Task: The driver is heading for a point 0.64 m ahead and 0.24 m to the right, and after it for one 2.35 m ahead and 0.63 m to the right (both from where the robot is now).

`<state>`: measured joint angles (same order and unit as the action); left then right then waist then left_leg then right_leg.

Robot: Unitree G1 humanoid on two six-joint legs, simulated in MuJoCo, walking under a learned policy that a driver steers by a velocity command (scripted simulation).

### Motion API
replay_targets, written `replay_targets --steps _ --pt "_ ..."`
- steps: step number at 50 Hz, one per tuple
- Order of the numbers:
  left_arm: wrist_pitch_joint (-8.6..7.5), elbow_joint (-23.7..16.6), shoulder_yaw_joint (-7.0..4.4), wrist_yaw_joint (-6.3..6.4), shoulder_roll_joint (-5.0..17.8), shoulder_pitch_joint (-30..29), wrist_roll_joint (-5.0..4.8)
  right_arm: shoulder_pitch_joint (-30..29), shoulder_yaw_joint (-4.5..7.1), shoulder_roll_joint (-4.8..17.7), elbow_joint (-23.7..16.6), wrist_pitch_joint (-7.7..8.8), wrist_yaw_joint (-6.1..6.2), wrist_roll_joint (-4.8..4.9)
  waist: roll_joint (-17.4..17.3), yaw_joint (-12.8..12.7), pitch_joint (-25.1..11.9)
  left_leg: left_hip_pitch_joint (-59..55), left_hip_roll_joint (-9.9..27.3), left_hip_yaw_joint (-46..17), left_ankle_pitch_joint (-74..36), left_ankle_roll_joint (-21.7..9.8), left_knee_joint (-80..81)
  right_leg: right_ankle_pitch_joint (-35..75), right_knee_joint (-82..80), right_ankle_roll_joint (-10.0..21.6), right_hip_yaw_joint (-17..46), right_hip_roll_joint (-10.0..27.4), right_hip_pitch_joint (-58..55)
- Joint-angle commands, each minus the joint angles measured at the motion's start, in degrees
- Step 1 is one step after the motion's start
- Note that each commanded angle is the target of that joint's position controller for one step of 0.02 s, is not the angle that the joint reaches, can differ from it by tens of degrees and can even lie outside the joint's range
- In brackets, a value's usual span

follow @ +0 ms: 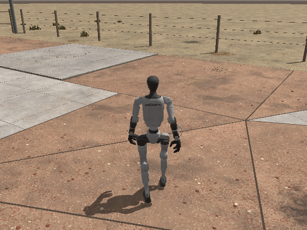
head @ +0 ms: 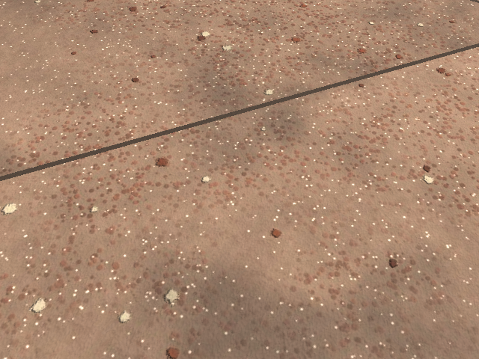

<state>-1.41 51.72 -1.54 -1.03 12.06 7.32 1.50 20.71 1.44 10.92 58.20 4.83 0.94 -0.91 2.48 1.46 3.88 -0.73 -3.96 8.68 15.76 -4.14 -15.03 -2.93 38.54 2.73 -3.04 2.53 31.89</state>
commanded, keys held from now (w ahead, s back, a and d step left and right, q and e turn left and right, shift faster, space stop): e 0.96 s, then no key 0.04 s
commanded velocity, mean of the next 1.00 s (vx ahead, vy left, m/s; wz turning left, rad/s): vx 0.05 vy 0.00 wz -0.53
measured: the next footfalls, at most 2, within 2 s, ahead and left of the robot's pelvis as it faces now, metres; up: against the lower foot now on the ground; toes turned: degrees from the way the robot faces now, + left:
right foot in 0.08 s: +0.18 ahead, -0.08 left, +0.00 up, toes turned -5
left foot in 0.64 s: +0.16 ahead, +0.10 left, +0.00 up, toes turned -26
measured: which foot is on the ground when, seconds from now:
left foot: down 0.00-0.10, up 0.12-0.62, down 0.64-1.00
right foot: up 0.00-0.06, down 0.08-0.64, up 0.66-1.00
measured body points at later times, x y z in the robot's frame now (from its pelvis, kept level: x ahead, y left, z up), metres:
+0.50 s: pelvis +0.08 -0.01 +0.00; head +0.11 -0.03 +0.45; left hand +0.22 +0.25 -0.13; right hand +0.14 -0.29 -0.13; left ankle +0.14 +0.14 -0.70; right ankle +0.14 -0.08 -0.74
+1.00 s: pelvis +0.09 +0.03 +0.00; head +0.13 +0.03 +0.45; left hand +0.34 +0.20 -0.13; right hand +0.03 -0.26 -0.11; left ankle +0.13 +0.12 -0.74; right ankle +0.00 -0.07 -0.69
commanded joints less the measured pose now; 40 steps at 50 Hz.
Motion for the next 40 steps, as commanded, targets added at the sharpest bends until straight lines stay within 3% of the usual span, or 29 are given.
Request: replay_targets --steps 1,3,4,5,6,7,8,9,10,11,14,19,22,27,29,31,32,33,34,35,36,38,40 --pt "-0.87 -2.58 -0.88 0.33 4.07 1.78 0.5 0.64 1.89 8.7 -1.69 -0.33 1.4 0.07 -8.3 -1.5 -2.24 0.13 16.23 -1.8 -51.26 -4.05 -7.33 -3.66 -2.97 2.11 -2.28 -2.61 -6.5" --pt "-1.67 -0.57 -1.8 0.53 5.3 9.15 0.77 -0.63 2.49 9.65 -2.03 -1.12 1.94 0.35 -6.75 -4.34 -5.3 -0.44 15.52 -1.22 -50.85 -2.77 -20.19 -3.73 -9.17 4.22 -2.8 -5.06 -13.36" --pt "-2.4 0.44 -2.69 0.74 7.52 13.67 1.06 -0.51 2.87 10.44 -2.58 -1.39 1.94 0.51 -3.01 -6.53 -8.2 3.48 12.78 0.47 -39.59 -0.47 -31.75 11.05 -14.1 5.9 0.97 -2.83 -20.58" --pt "-2.67 -0.07 -4.38 1.26 14.04 16.62 0.99 1.44 2.48 8.1 -5.18 -1.45 1.82 0.3 6.65 -5.63 -13.45 16.32 6.68 2.24 -7.5 1.97 -50.07 44.06 -9.06 10.79 16.78 11.2 -32.71" --pt "-1.41 -0.44 -5.15 1.21 16.01 16.44 -1.29 4.45 2.26 5.99 -6.14 -2.24 1.34 1.34 12.66 -3.91 -21.14 28.15 -2.36 -5.0 21.51 3.3 -62.24 55.29 -12.85 21.76 33.32 20.38 -40.74" --pt "-0.42 -1.72 -4.98 0.92 14.02 13.0 -2.8 3.18 2.31 7.25 -5.48 -3.19 1.15 -0.43 2.92 -3.16 -18.76 29.68 2.77 -10.48 19.04 3.51 -63.86 41.03 -14.85 21.32 29.31 18.75 -35.72" --pt "0.34 -2.88 -4.25 1.16 10.73 8.75 -2.28 -1.55 2.46 7.1 -6.5 -3.47 0.9 -0.5 0.1 -3.05 -11.22 31.89 3.88 -10.49 15.43 3.93 -62.32 28.73 -17.57 19.61 26.08 15.6 -28.18" --pt "1.04 -3.2 -3.56 1.49 8.35 6.27 -1.5 -4.4 2.55 6.87 -7.17 -3.61 0.95 -0.54 -2.54 -1.84 -5.92 32.34 5.53 -10.77 12.05 4.41 -57.68 20.74 -20.22 16.61 23.01 12.2 -22.23" --pt "1.39 -3.44 -3.41 1.88 7.49 5.57 -1.49 -5.51 2.73 7.33 -8.01 -4.15 1.02 -1.05 -1.59 -1.23 -4.61 31.08 6.4 -10.94 9.55 4.89 -53.7 16.59 -21.48 14.59 20.88 9.51 -19.07" --pt "1.53 -3.57 -3.41 1.96 7.38 5.2 -1.07 -4.5 2.65 6.74 -7.79 -4.92 0.99 -1.33 -0.47 -0.62 -5.52 29.0 5.91 -10.46 7.84 5.3 -52.17 14.96 -21.91 13.43 19.36 7.77 -17.46" --pt "1.19 -4.0 -4.22 1.52 9.7 6.13 -0.74 -4.27 2.59 6.06 -8.31 -6.22 1.08 -0.86 0.09 -0.58 -8.44 27.92 5.03 -10.53 5.96 6.17 -48.34 11.17 -22.16 11.99 19.5 6.14 -17.37" --pt "2.38 -4.94 -4.94 1.62 11.26 6.91 -0.6 -10.5 2.87 7.5 -11.12 -7.19 1.4 -0.61 3.3 -2.99 -7.32 31.07 4.77 -11.87 4.77 7.12 -40.35 -11.69 -24.99 9.71 25.1 4.69 -18.36" --pt "2.93 -5.26 -5.32 1.63 11.83 7.54 -0.4 -12.41 2.8 7.8 -12.33 -7.02 1.56 -0.23 3.72 -3.88 -6.57 31.09 3.98 -12.52 5.55 6.98 -36.4 -15.96 -25.37 9.47 28.62 4.86 -19.42" --pt "3.47 -5.89 -5.7 1.26 12.12 6.48 -0.02 -11.83 2.37 7.99 -13.49 -5.99 1.92 0.7 4.53 -3.73 -6.85 25.14 1.39 -12.84 8.19 5.18 -28.24 -11.98 -24.11 9.12 32.48 4.29 -19.39" --pt "3.78 -6.18 -5.78 0.92 12.08 5.19 -0.17 -8.97 2.23 8.21 -13.36 -5.46 2.13 1.23 5.2 -2.51 -7.05 19.74 -0.03 -12.71 8.78 3.82 -21.67 -9.12 -23.73 8.13 33.99 3.67 -18.04" --pt "4.13 -6.74 -5.77 0.76 11.79 2.83 -0.99 -3.57 2.25 8.52 -12.39 -4.87 2.56 1.28 4.65 0.65 -6.72 9.98 -0.5 -11.91 2.94 2.24 -7.52 -12.18 -22.45 4.66 33.08 0.85 -13.55" --pt "4.01 -7.32 -5.26 0.93 9.87 3.25 -1.59 -2.93 2.97 11.6 -12.48 -4.57 3.07 0.64 0.09 0.29 -6.13 4.85 5.39 -17.25 3.49 0.78 0.89 -20.42 -18.35 1.1 29.5 -3.29 -8.49" --pt "3.79 -8.25 -4.5 1.17 6.35 5.84 -2.47 -5.72 4.2 17.68 -14.63 -4.76 3.41 -0.32 -12.86 -2.01 -7.43 1.68 21.26 -34.42 9.89 -4.4 5.75 -27.22 -3.11 -2.33 17.81 -11.68 -1.14" --pt "3.43 -7.15 -5.5 1.71 10.63 5.49 -0.42 -12.46 4.12 18.1 -16.56 -4.96 3.05 -1.28 -12.0 -2.61 -2.88 11.06 27.02 -37.95 2.98 -8.88 6.65 -28.06 9.72 -2.96 10.03 -12.89 2.89" --pt "3.34 -6.98 -6.08 1.48 12.76 4.88 0.47 -12.55 3.11 13.79 -16.87 -4.88 2.72 -1.11 -7.86 -3.32 -3.01 14.91 25.11 -33.1 -6.34 -9.72 3.95 -25.87 17.56 -3.28 10.63 -9.25 -1.62" --pt "3.54 -6.13 -6.09 1.04 11.94 6.58 0.54 -14.88 2.27 10.93 -17.12 -4.72 2.37 -0.55 -6.5 -5.25 -2.54 15.78 20.6 -26.13 -12.38 -7.74 1.92 -22.56 21.82 -3.24 10.29 -9.01 -2.71" --pt "4.65 -4.75 -5.86 0.07 11.04 9.4 0.46 -15.74 1.93 10.31 -18.3 -4.7 2.2 -0.37 -9.97 -5.44 -3.54 12.05 15.82 -17.92 -20.28 -5.76 -0.72 -19.82 29.1 -4.25 8.52 -8.91 -1.01" --pt "5.22 -5.5 -5.43 -0.64 10.73 7.3 -0.08 -12.1 2.02 10.67 -17.95 -4.81 1.95 -0.55 -9.93 -3.28 -3.77 7.41 15.57 -15.07 -28.09 -6.35 -2.8 -19.91 28.96 -5.67 6.81 -7.77 1.52"
Keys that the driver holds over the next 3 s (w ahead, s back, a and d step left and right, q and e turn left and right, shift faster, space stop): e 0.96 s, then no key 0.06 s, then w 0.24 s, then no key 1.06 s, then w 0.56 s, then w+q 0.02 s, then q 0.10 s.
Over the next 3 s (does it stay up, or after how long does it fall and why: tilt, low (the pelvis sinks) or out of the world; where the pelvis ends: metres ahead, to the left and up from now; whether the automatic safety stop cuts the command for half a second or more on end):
stays up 0.44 -0.21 0.00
